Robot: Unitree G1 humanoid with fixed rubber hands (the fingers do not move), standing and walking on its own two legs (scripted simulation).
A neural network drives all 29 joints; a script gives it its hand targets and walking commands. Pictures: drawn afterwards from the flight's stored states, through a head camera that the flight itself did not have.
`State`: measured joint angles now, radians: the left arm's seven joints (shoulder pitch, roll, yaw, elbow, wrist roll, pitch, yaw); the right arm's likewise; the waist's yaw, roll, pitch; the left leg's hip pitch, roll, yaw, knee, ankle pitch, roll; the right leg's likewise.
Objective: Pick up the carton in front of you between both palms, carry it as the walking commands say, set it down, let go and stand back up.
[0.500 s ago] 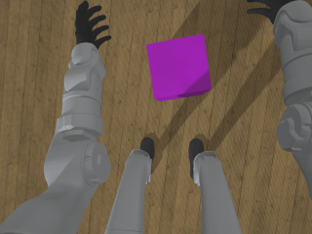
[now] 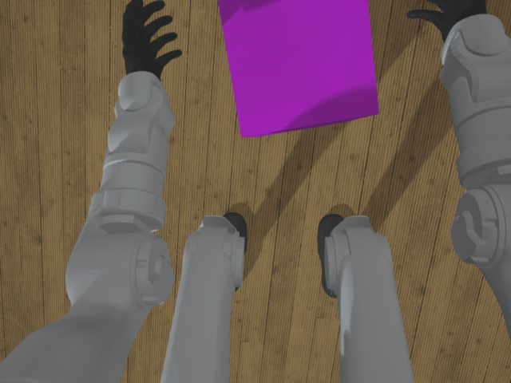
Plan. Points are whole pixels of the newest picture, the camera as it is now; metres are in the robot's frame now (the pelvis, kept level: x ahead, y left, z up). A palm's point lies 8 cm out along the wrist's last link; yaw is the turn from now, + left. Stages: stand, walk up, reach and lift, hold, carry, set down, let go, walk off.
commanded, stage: reach and lift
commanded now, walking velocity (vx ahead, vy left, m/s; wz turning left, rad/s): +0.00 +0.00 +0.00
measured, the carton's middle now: (296, 74) +0.52 -0.04 -0.37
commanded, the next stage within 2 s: none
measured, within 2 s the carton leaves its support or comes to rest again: leaves its support in 1.22 s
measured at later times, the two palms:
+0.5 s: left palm (186, 82) +0.51 +0.15 -0.31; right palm (405, 48) +0.54 -0.22 -0.31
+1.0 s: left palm (203, 76) +0.52 +0.11 -0.30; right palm (390, 47) +0.54 -0.19 -0.30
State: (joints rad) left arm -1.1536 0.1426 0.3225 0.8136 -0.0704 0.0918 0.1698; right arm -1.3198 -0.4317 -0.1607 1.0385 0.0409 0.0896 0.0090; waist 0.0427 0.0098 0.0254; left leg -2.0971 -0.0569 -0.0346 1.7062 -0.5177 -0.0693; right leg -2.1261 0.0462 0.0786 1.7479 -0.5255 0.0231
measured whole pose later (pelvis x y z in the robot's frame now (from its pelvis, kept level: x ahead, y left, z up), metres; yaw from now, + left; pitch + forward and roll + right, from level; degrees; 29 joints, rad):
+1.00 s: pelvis -0.03 +0.00 -0.12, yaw +0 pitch +35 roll +3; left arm -1.54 0.17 0.27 1.09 -0.12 0.08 0.21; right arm -1.69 -0.45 0.03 1.30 0.15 0.09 -0.04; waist 0.02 0.04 0.45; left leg -2.21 -0.07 -0.03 2.16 -0.56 -0.08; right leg -2.24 0.02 0.06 2.20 -0.57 0.01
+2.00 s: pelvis -0.02 +0.01 +0.03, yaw -4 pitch +42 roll +2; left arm -0.97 -0.09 0.52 0.58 0.20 0.38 0.10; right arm -1.04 -0.06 -0.38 0.71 -0.22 0.41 0.01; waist 0.01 0.03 -0.17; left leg -1.90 -0.12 -0.09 1.65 -0.50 -0.08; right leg -1.92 0.10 0.11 1.66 -0.47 0.06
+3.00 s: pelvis +0.08 +0.01 +0.27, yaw -5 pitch +5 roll +0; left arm -0.26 -0.15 0.27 0.42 0.21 0.48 0.04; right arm -0.26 0.14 -0.25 0.42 -0.22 0.51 -0.02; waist 0.00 0.01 -0.12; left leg -0.35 -0.05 -0.15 0.55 -0.27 -0.01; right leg -0.36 0.05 0.14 0.54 -0.26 0.02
